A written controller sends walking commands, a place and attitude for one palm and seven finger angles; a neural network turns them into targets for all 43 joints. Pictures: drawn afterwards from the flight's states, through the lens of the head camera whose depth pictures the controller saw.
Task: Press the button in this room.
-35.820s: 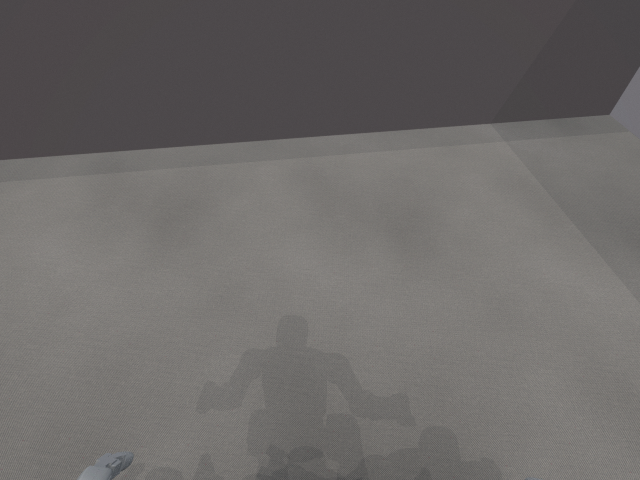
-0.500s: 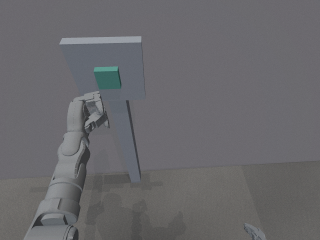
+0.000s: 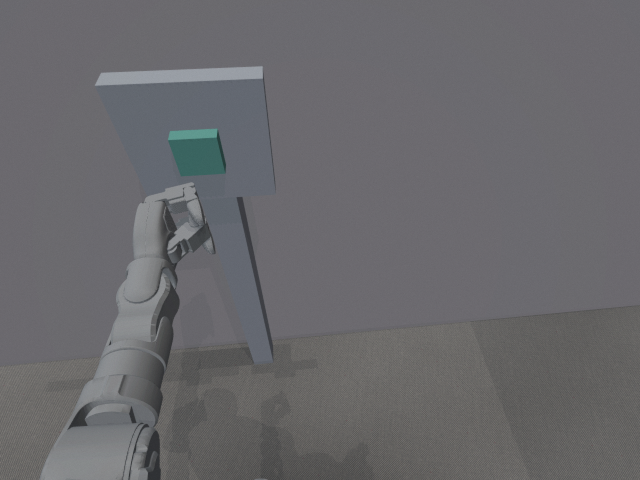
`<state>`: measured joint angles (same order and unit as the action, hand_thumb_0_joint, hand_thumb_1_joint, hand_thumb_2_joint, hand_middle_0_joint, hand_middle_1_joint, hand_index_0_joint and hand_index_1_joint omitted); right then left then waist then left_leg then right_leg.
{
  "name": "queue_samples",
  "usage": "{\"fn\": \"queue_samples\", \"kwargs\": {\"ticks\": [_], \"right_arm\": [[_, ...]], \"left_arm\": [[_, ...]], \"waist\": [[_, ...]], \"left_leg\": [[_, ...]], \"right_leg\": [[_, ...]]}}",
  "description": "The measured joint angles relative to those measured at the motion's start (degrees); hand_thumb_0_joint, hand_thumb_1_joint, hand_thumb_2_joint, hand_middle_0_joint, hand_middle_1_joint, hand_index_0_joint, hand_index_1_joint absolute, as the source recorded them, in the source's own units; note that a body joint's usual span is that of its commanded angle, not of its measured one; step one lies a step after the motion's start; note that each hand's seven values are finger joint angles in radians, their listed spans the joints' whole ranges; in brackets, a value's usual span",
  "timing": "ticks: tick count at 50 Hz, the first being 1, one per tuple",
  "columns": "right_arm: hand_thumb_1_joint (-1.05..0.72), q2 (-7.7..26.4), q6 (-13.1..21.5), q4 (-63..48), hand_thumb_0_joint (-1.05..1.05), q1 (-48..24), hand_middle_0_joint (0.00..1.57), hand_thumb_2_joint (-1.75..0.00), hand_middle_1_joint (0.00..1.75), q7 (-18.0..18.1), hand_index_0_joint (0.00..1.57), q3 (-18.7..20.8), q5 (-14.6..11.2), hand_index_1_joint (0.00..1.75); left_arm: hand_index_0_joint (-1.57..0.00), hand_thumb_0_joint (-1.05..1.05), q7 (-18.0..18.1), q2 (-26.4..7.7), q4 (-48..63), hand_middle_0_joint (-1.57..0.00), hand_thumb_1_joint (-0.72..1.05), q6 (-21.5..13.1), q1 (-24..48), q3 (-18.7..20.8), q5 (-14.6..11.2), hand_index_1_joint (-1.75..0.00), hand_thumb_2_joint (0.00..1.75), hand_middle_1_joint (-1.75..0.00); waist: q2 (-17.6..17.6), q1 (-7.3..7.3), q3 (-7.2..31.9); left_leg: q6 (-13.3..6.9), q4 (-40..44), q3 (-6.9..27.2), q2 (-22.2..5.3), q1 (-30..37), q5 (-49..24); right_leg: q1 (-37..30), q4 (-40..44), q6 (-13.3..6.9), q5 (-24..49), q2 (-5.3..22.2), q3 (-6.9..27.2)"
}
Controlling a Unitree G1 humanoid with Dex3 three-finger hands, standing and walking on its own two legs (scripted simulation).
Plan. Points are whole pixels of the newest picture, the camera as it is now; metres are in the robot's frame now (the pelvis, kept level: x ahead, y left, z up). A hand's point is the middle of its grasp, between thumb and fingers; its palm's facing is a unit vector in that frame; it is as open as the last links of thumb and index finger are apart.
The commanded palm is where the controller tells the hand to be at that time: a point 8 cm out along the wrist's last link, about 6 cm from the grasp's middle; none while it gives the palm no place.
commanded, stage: aim a knuckle at the button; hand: left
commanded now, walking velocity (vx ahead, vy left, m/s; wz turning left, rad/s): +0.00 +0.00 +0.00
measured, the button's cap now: (199, 151) +0.51 +0.17 +0.13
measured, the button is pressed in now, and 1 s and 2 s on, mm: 0 0 13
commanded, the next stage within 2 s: press the button with the knuckle in 0.46 s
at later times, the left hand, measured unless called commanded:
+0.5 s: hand (219, 215) +0.42 +0.14 +0.10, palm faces +0.12 -0.99 -0.02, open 3.1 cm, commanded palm +0.39 +0.19 +0.10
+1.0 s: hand (224, 203) +0.44 +0.13 +0.10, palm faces +0.11 -0.99 +0.00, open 3.1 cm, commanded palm +0.42 +0.18 +0.10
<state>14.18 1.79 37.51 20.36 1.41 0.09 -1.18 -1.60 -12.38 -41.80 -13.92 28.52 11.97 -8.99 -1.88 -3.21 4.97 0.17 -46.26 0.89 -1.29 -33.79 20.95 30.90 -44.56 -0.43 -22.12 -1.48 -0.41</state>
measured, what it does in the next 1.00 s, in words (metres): stands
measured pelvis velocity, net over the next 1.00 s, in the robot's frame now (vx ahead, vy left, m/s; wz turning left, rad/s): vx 0.00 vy -0.01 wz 0.00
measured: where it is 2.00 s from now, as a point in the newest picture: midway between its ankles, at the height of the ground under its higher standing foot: outside the picture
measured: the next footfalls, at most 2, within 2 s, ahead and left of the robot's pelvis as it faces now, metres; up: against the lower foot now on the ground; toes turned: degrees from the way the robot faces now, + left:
none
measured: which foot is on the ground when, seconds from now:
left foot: down 0.00-1.00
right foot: down 0.00-1.00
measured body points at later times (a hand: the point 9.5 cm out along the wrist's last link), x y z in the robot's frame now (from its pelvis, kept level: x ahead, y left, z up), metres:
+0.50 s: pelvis +0.00 -0.01 +0.00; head +0.04 -0.01 +0.45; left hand +0.41 +0.19 +0.10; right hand +0.08 -0.26 -0.12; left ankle +0.02 +0.12 -0.71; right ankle +0.00 -0.12 -0.71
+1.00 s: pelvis +0.00 -0.01 +0.00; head +0.05 -0.01 +0.45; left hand +0.43 +0.19 +0.10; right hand +0.08 -0.26 -0.12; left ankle +0.02 +0.12 -0.71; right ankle +0.00 -0.12 -0.71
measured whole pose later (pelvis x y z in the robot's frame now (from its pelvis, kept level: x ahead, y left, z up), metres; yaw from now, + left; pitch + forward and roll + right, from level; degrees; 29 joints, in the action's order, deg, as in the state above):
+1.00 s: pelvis +0.00 -0.01 +0.00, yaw +0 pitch +10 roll -1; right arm 13.9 0.8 37.7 19.0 1.0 -0.1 -0.3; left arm 1.7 -12.2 -49.8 -16.1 37.2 12.8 -6.4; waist -2.0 -4.3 5.3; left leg 0.6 -46.6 0.9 -1.3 -35.4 21.1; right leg 32.9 -45.7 -0.8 -22.6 -1.5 -0.4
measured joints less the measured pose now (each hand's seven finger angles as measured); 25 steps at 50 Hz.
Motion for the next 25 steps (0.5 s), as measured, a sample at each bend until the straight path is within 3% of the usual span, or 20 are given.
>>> {"fn": "queue_samples", "kwargs": {"ticks": [7, 12, 16, 25], "right_arm": [[-0.9, -0.06, 1.55, 0.5, 0.01, -3.01, 0.2, -0.9, 0.3, 0.17, 0.21, 0.03, 0.51, 0.3], [-0.9, -0.45, 0.87, -0.15, 0.0, -3.85, 0.2, -0.9, 0.3, -0.14, 0.21, -0.75, 0.67, 0.3], [-0.9, -0.65, 0.32, -1.39, 0.0, -3.02, 0.2, -0.9, 0.3, -0.41, 0.21, -0.96, 0.83, 0.3], [-0.9, -0.45, 0.22, -0.12, 0.0, -1.56, 0.2, -0.9, 0.3, -0.33, 0.21, -0.38, 0.76, 0.3]], "left_arm": [[-1.3, 0.02, 3.21, 2.1, 1.61, -1.3, 0.91, -3.59, 2.7, -2.66, 1.99, -1.5, 0.9, -1.5], [-1.31, 0.01, 4.08, 1.8, -3.8, -1.3, 0.9, -1.41, 6.72, -2.18, 3.14, -1.5, 0.9, -1.5], [-1.3, 0.01, 4.39, 1.8, -4.8, -1.3, 0.9, -0.43, 5.86, -0.64, 2.69, -1.5, 0.9, -1.5], [-1.3, 0.01, 3.9, 0.89, -1.79, -1.3, 0.91, -4.32, 3.75, -1.32, 2.84, -1.5, 0.9, -1.5]], "waist": [[0.06, -0.07, -0.9], [0.04, -0.67, -0.01], [-0.17, -0.76, 0.35], [0.05, -0.22, -0.55]], "left_leg": [[0.02, -1.25, 0.37, 0.27, -1.27, -0.11], [0.01, -0.93, 0.09, 0.42, -1.6, -0.38], [0.08, -0.24, -0.38, 0.25, -1.29, -0.54], [0.41, -0.96, 0.24, -0.03, -1.34, 0.04]], "right_leg": [[1.14, -1.31, 0.03, -0.09, 0.24, -0.38], [1.83, -1.61, 0.0, -0.09, 0.41, -0.11], [1.87, -1.27, -0.07, 0.09, 0.26, 0.36], [1.59, -1.61, -0.39, -0.43, -0.05, -0.24]]}}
